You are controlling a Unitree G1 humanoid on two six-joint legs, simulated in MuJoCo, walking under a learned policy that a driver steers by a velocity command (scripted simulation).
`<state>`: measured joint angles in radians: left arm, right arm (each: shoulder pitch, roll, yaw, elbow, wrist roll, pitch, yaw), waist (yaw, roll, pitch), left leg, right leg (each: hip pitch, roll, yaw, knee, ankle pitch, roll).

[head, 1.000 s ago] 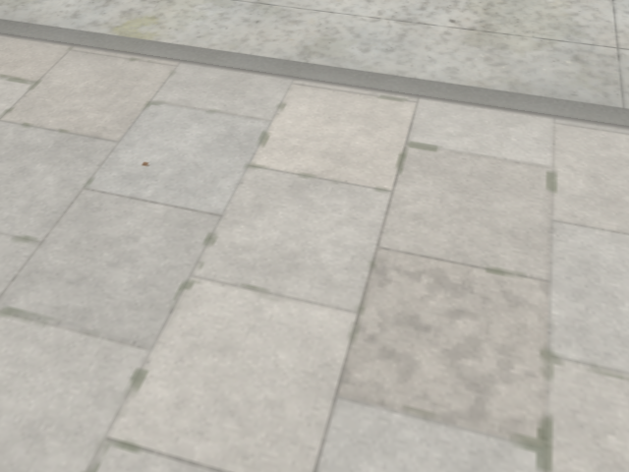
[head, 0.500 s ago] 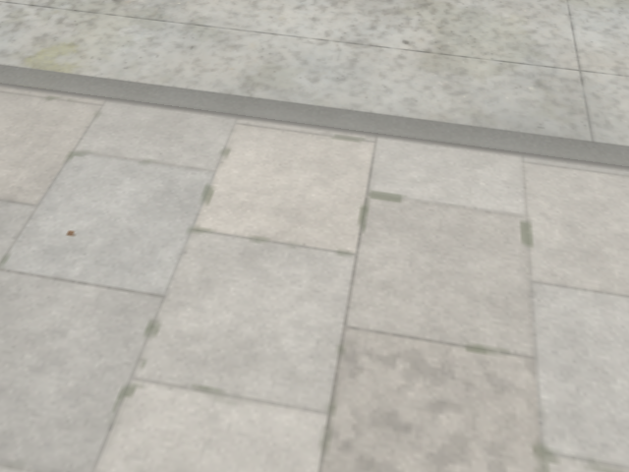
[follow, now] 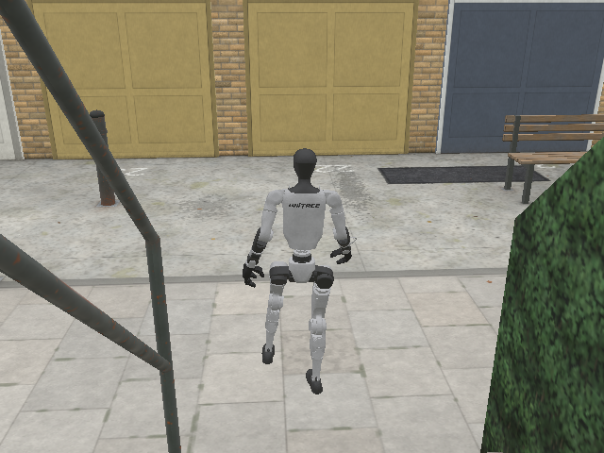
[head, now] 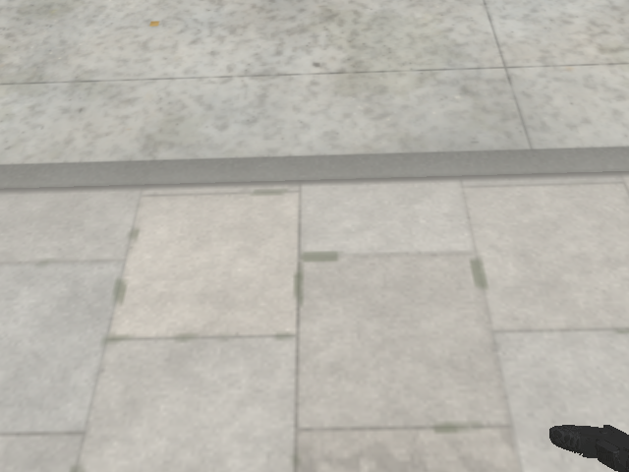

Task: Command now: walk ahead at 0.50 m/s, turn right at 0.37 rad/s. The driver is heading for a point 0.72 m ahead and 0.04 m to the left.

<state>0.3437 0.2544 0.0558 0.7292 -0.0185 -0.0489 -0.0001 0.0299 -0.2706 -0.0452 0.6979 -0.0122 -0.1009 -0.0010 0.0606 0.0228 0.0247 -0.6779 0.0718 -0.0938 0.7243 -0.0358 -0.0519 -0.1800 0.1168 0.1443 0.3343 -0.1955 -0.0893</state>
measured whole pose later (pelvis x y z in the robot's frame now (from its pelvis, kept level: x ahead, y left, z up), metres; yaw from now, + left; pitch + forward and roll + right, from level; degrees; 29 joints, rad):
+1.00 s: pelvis +0.51 -0.02 +0.00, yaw -1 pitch +1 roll -2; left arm 0.33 0.27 0.05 0.78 0.01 -0.09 -0.02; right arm 0.17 -0.30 -0.05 0.75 0.01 -0.05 0.01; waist 0.04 0.05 0.01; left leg -0.69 0.11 -0.06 0.90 -0.09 -0.02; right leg -0.10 0.06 -0.07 0.26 -0.18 -0.05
